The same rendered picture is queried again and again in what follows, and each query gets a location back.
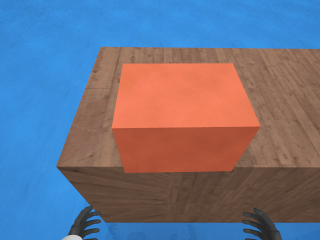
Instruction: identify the robot left hand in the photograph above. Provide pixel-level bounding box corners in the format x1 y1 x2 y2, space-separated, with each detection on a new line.
67 205 101 240

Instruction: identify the pedestal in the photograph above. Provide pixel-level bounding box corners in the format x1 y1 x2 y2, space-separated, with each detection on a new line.
56 46 320 223

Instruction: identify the robot right hand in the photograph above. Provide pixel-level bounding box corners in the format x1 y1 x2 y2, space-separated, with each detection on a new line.
242 208 282 240

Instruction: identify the carton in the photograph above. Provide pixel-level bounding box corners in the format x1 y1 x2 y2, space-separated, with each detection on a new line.
112 63 261 173

